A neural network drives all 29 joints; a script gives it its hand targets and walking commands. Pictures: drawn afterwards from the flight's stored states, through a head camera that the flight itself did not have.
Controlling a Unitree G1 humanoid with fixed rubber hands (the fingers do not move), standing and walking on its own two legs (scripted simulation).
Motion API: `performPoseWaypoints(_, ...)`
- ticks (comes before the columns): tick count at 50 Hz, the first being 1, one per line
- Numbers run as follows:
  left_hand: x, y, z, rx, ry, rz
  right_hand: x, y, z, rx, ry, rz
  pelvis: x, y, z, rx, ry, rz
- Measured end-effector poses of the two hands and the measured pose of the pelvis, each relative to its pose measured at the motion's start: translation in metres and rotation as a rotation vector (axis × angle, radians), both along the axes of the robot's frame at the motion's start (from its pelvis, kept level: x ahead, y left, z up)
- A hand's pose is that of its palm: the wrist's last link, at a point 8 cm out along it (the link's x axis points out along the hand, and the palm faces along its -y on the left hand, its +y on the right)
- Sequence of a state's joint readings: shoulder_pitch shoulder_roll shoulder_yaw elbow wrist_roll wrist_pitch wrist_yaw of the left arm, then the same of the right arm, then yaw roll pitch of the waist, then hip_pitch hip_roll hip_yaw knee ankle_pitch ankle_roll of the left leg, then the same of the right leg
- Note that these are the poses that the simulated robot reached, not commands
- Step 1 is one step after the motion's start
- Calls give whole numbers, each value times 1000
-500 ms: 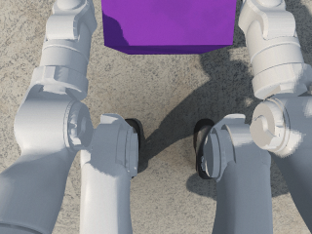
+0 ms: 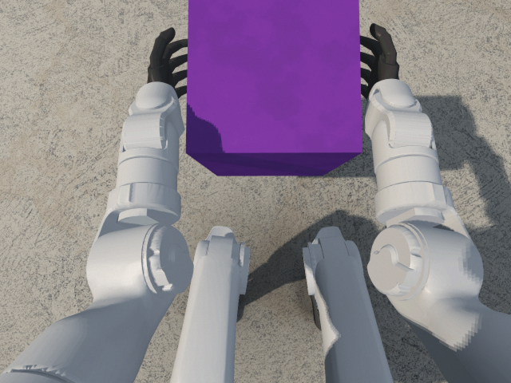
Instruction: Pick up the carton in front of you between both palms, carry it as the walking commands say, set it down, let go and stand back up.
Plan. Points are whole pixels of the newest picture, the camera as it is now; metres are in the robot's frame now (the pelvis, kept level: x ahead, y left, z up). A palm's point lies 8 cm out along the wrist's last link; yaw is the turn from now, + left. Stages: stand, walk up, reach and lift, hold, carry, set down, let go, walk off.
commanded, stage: reach and lift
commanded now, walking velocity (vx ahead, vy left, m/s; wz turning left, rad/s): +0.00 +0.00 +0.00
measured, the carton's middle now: (271, 105) +0.52 +0.01 -0.14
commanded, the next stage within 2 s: none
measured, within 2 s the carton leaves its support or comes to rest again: neither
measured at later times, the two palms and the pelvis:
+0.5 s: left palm (114, 59) +0.48 +0.16 +0.08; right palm (449, 53) +0.48 -0.14 +0.08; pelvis +0.04 +0.00 +0.12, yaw +0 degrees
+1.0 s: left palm out of the picture +0.43 +0.15 +0.23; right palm out of the picture +0.43 -0.15 +0.24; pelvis +0.09 +0.00 +0.26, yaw +0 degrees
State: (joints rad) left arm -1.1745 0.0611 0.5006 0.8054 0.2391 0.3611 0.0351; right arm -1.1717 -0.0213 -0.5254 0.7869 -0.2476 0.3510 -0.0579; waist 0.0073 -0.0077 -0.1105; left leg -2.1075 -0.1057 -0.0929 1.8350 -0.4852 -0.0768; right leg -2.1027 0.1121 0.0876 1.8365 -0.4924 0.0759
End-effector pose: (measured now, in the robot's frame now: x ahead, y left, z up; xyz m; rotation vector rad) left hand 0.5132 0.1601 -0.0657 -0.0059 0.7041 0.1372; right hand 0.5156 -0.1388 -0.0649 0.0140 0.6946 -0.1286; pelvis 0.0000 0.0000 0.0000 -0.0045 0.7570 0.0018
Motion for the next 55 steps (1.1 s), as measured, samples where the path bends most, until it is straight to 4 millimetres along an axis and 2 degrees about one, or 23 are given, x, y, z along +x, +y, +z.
performPoseWaypoints(11, -10, -1, 55, -6, -17, 5, -10, -2, 56, 3, -17, -4, 9, 0, 44, 2, -6, -1)
performPoseWaypoints(22, -31, -2, 127, -16, -10, 13, -31, -3, 127, 11, -10, -11, 33, 0, 104, 2, -84, 2)
performPoseWaypoints(43, -74, -5, 258, -22, -10, 18, -73, -6, 260, 14, -10, -18, 78, -1, 224, 5, -328, 4)
performPoseWaypoints(55, -95, -7, 330, -13, -16, 13, -95, -7, 330, 9, -17, -14, 103, -1, 280, 8, -524, 4)
